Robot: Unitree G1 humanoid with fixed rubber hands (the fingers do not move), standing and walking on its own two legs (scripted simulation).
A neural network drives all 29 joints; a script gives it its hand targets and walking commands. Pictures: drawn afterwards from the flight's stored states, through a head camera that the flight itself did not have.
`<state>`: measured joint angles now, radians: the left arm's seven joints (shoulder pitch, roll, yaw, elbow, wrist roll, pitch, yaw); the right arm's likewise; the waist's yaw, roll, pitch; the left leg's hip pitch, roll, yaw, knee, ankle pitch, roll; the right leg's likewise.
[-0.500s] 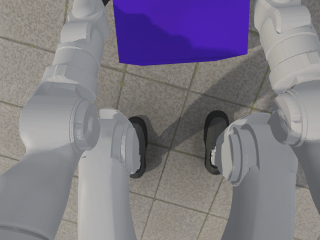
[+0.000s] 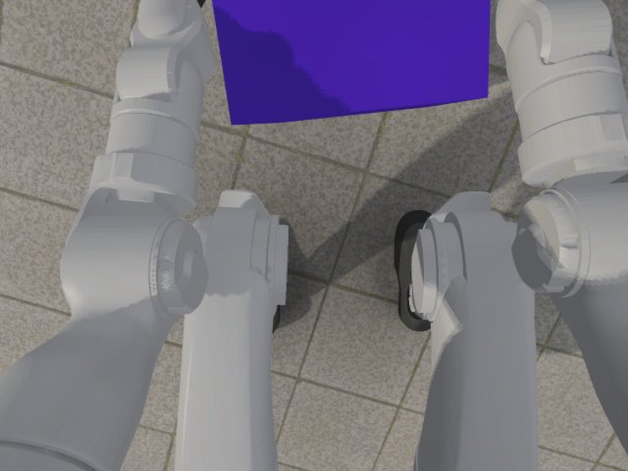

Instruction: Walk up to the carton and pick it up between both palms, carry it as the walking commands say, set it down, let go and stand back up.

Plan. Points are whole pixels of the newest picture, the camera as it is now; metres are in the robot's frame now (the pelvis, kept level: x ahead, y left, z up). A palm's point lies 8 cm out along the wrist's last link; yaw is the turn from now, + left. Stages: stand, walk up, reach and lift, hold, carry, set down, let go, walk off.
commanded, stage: reach and lift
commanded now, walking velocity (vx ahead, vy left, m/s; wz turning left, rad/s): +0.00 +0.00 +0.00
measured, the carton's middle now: out of the picture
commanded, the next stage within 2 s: none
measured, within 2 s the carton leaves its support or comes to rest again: neither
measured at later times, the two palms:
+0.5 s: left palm out of the picture +0.53 +0.15 -0.10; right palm out of the picture +0.54 -0.15 -0.10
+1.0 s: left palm out of the picture +0.51 +0.15 -0.03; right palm out of the picture +0.52 -0.15 -0.03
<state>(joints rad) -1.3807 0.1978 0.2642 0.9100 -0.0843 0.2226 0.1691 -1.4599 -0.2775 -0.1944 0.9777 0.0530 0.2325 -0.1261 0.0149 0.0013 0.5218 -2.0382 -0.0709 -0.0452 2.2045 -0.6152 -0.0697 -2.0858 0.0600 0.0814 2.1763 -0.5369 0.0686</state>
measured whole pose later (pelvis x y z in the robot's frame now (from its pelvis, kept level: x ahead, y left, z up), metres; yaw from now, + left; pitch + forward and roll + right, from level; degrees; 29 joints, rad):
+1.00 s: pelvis -0.02 +0.00 +0.07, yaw +0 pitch +22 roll +1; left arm -1.27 0.07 0.43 0.59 0.06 0.38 0.12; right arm -1.34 -0.18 -0.32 0.68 -0.05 0.37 -0.09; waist 0.01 0.01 0.52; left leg -1.81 -0.06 -0.04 1.95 -0.54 -0.06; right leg -1.85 0.06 0.09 1.92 -0.47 0.07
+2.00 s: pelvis -0.02 +0.00 +0.18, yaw -1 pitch +14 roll +1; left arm -1.08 0.01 0.45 0.49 0.10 0.41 0.09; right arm -1.16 -0.09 -0.33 0.57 -0.10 0.43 -0.08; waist 0.01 0.00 0.52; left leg -1.37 -0.05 -0.04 1.59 -0.47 -0.04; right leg -1.41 0.05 0.10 1.58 -0.41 0.05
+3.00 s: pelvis +0.07 +0.00 +0.33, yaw -1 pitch +17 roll +1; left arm -0.58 -0.16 0.51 0.59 0.31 0.38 -0.01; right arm -0.61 0.11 -0.39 0.63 -0.31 0.39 -0.02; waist 0.02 0.01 -0.07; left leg -0.89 -0.03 -0.07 0.96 -0.37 -0.03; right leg -0.93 0.02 0.08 0.96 -0.33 0.03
